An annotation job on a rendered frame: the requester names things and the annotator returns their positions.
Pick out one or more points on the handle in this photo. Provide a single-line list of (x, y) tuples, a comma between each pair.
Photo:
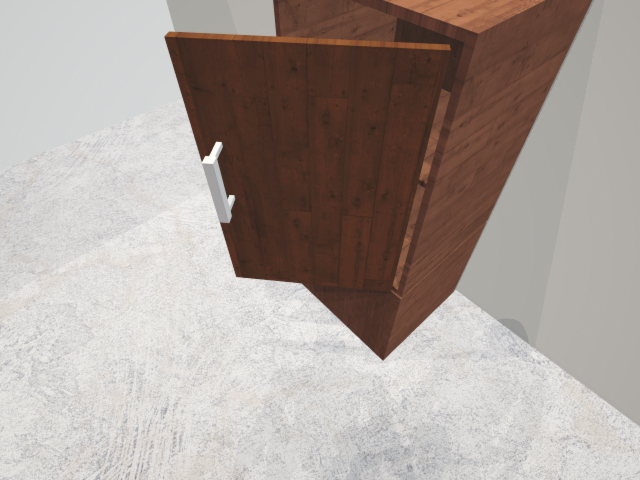
[(211, 168)]

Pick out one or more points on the cupboard door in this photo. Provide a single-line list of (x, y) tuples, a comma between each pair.
[(323, 146)]

